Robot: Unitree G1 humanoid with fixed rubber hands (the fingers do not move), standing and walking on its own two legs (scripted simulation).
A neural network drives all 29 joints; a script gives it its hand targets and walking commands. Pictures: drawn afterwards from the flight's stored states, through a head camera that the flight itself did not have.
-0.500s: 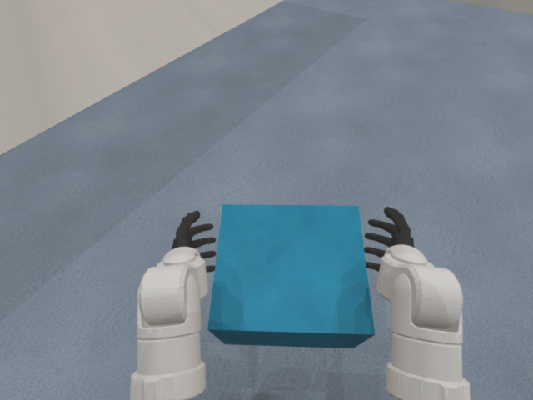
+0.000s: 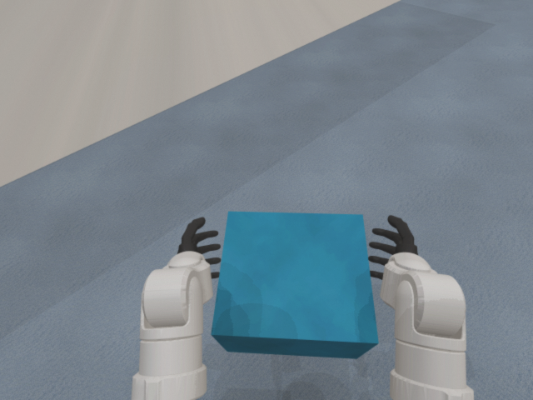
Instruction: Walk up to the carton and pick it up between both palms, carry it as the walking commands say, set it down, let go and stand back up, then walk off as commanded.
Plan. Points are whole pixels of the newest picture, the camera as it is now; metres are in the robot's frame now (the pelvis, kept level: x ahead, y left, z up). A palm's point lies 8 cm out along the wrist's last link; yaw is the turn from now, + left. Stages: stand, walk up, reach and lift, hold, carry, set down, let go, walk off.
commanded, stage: carry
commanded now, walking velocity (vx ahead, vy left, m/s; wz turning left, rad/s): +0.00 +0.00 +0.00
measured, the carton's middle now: (292, 285) +0.31 -0.01 -0.02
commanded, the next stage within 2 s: none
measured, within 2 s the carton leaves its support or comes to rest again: neither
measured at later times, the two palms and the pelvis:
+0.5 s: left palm (80, 320) +0.22 +0.26 +0.09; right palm (310, 299) +0.24 -0.03 +0.09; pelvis -0.06 +0.10 +0.00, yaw +3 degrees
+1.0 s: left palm (87, 338) +0.20 +0.24 +0.09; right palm (325, 318) +0.22 -0.05 +0.09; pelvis -0.08 +0.08 -0.01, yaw +3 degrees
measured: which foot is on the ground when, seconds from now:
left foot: up 0.00-0.08, down 0.10-1.00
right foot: down 0.00-0.10, up 0.12-0.44, down 0.46-1.00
